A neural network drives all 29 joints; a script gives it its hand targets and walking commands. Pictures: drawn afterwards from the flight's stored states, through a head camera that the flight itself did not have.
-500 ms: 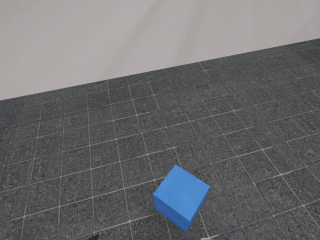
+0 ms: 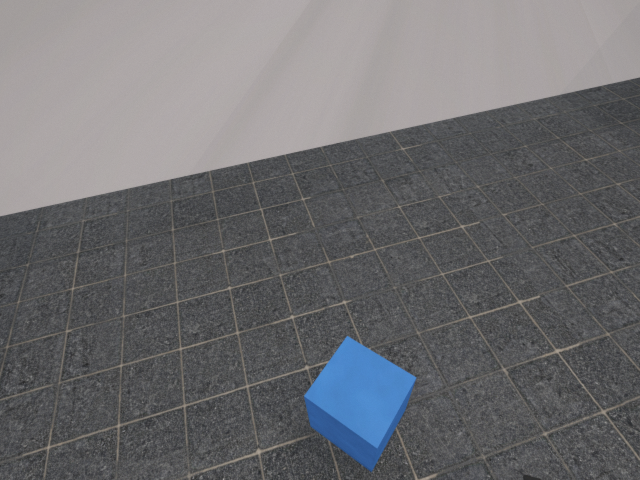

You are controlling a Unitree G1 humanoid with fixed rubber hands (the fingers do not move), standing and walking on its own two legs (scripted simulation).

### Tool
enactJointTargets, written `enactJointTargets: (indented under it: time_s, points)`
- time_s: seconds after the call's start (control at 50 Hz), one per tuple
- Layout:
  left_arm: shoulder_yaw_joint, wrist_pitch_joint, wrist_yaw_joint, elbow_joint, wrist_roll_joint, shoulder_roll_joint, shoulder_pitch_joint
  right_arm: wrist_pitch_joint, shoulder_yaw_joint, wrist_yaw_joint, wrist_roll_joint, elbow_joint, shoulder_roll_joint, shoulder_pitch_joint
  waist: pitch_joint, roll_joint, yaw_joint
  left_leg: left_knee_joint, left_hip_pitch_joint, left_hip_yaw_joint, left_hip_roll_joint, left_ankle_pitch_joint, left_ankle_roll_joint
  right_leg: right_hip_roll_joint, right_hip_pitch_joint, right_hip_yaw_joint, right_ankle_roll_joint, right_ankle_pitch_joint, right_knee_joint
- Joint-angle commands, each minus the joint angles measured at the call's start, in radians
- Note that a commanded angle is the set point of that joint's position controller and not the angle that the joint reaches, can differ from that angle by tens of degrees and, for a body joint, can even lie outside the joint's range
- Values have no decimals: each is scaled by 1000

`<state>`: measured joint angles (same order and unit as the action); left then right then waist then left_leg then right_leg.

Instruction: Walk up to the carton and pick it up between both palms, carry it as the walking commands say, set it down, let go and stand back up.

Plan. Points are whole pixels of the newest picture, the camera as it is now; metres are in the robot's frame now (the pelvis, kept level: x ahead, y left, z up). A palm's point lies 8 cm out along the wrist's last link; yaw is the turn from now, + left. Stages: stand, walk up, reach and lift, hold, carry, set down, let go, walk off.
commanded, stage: walk up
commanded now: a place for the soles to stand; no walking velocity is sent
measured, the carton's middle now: (359, 403) +0.44 -0.03 -0.64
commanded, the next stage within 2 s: none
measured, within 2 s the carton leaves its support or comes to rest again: neither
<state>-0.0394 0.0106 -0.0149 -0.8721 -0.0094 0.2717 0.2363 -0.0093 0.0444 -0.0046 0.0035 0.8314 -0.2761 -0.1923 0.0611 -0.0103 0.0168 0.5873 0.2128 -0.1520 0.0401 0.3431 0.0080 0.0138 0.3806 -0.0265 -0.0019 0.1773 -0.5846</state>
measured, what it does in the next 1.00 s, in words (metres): steps to the left, turning right: left foot, then right foot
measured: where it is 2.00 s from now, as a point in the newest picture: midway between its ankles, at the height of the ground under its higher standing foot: outside the picture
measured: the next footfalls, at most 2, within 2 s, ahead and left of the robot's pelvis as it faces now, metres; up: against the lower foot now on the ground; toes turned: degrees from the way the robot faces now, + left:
left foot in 0.46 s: +0.10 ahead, +0.28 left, +0.00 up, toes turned -11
right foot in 0.78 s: +0.00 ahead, +0.15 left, +0.00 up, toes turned -21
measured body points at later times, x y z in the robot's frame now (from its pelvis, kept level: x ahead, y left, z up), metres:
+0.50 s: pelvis -0.02 +0.17 -0.03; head +0.00 +0.15 +0.42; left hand +0.11 +0.45 -0.13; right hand +0.05 -0.12 -0.15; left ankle +0.06 +0.29 -0.73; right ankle +0.06 -0.08 -0.70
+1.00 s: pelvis +0.05 +0.27 +0.01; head +0.05 +0.24 +0.46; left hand +0.17 +0.48 -0.11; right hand -0.03 +0.01 -0.14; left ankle +0.20 +0.37 -0.68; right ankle -0.04 +0.16 -0.73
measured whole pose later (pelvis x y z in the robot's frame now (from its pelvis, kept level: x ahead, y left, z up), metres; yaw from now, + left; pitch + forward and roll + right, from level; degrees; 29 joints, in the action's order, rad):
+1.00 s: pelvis +0.05 +0.27 +0.01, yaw -29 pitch -1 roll +0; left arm 0.03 -0.05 0.05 -0.79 -0.03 0.18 0.46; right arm -0.03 0.00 0.04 0.06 0.81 -0.30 -0.33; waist 0.04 0.06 0.02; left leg 0.91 0.56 0.01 0.09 0.30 -0.05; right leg -0.05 0.18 -0.13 -0.01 0.32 -0.53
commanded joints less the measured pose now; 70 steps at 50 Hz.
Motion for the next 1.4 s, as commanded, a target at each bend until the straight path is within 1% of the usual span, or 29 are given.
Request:
enactJointTargets:
  time_s: [0.0,0.04,0.06,0.08,0.1,0.12,0.22,0.34,0.38,0.4,0.42,0.44,0.48,0.54,0.64,0.72,0.74,0.76,0.78,0.8,0.82,0.96,1.02,1.06,1.08,1.1,1.12,1.18,1.38]
  points:
    - [31,-15,5,65,2,135,-13,15,-25,-3,0,-47,-111,-31,-56,-34,-16,-139,7,108,75,69,56,85,-3,-171,-69,95,163]
    - [34,-15,6,67,3,139,-7,15,-21,-3,0,-40,-111,-30,-43,-15,-12,-163,20,119,93,75,58,72,-3,-154,-66,78,137]
    - [101,-27,46,80,-11,187,212,-23,-74,25,81,-91,-245,43,-40,68,47,53,104,-17,6,280,14,132,-60,-298,-83,315,254]
    - [130,-26,70,54,-19,272,305,-44,-68,41,89,-131,-190,72,-16,-74,70,245,341,39,-69,340,-19,249,-209,-582,-162,508,356]
    - [154,-25,95,64,-16,292,334,-57,-63,50,90,-158,-150,68,-24,-88,78,433,498,174,-31,346,-31,336,-294,-752,-247,610,366]
    - [167,-30,116,84,-11,271,299,-61,-67,51,88,-161,-122,41,-36,-80,46,523,556,252,25,267,-27,361,-300,-746,-260,600,346]
    - [159,-60,108,184,-30,157,176,-65,-84,67,86,-191,-110,4,-122,-110,-10,574,448,216,42,95,-82,206,-151,-453,-175,386,320]
    - [183,-38,96,232,-42,217,144,-85,-81,85,51,-237,-126,-10,-73,-242,-8,399,268,171,31,130,-72,179,69,-399,-137,456,314]
    - [184,-21,91,268,-45,230,44,-81,-83,83,43,-219,-133,-151,-91,-237,-94,235,22,129,13,107,-38,154,245,-351,-100,505,256]
    - [172,-7,88,279,-48,200,0,-76,-84,79,44,-173,-121,-291,-104,-131,-162,107,-146,87,-40,95,-28,79,364,-285,-72,620,96]
    - [140,1,87,283,-46,117,8,-64,-81,74,50,-168,-158,-355,-51,120,-208,-105,-130,222,18,259,-21,-66,449,-162,-56,626,-229]
    - [111,-3,97,287,-48,14,13,-57,-82,62,41,-195,-189,-325,38,242,-198,-176,-31,430,179,367,-20,-169,521,-127,-20,557,-514]
    - [132,-9,121,311,-25,75,103,-61,-93,24,24,-243,-266,-13,86,261,-41,-497,323,714,337,714,45,-69,340,-137,18,384,-584]
    - [156,-21,103,217,-31,128,228,-59,-77,27,30,-235,-183,69,76,177,26,-390,314,451,248,413,102,-56,146,-12,42,261,-654]
    - [114,-24,63,249,-15,45,127,-31,-73,25,56,-110,-137,-163,89,149,-78,-354,71,452,293,481,144,-47,191,-2,3,378,-326]
    - [103,-36,46,233,-5,14,191,-27,-79,15,39,-63,-160,-206,40,94,-33,-300,100,293,247,472,78,-84,-110,60,-39,244,81]
    - [111,-44,47,214,-5,37,269,-29,-75,13,43,-58,-148,-184,38,62,20,-211,273,193,185,461,27,-75,-339,-8,-75,194,188]
    - [128,-54,55,207,-8,87,360,-24,-64,20,57,-69,-106,-170,6,-10,68,12,501,91,100,390,-37,94,-550,-310,-124,387,226]
    - [145,-53,72,213,-7,155,372,-17,-38,42,75,-122,-43,-145,-4,-96,55,264,681,86,30,283,-64,330,-566,-684,-211,664,269]
    - [146,-54,97,203,-17,153,316,-17,-44,55,88,-144,-67,-73,102,-38,62,382,745,190,46,215,-55,357,-415,-776,-284,614,315]
    - [140,-63,110,183,-13,123,287,-17,-54,64,99,-158,-89,-43,97,23,47,455,734,244,79,120,-51,340,-373,-710,-266,590,326]
    - [107,-84,54,140,-17,61,161,-1,-52,41,40,-95,-57,-109,44,-161,-3,244,268,118,31,-79,-55,101,-31,-236,-155,-40,240]
    - [97,-52,36,94,-11,103,189,17,-54,13,27,-95,-39,-107,9,-156,2,61,30,9,-60,-200,-24,69,41,-195,-134,-206,117]
    - [78,-39,31,87,-12,83,202,34,-68,-5,37,-100,-91,-156,-34,-80,-38,-38,-136,133,30,-262,-6,32,108,-193,-52,-69,-33]
    - [57,-40,32,97,-12,15,225,40,-86,-9,41,-105,-167,-214,-84,106,-57,-145,-192,372,236,-275,35,-49,158,-139,4,173,-215]
    - [56,-32,41,88,-35,-9,241,41,-85,-14,35,-97,-190,-255,-56,151,-48,-219,-113,505,386,-402,86,-80,145,-117,36,461,-393]
    - [73,-15,52,76,-11,18,287,21,-91,-18,27,-85,-196,-204,-90,137,-25,-249,-49,529,414,-209,180,-36,81,-95,41,482,-460]
    - [84,9,43,67,-15,59,211,1,-77,-24,26,-108,-139,-45,14,229,-20,-353,70,437,344,213,170,15,97,-76,39,432,-414]
    - [85,18,2,88,-33,36,151,-11,-80,-32,17,-97,-164,16,-27,146,27,-227,229,239,277,187,144,-3,-206,65,-21,176,-14]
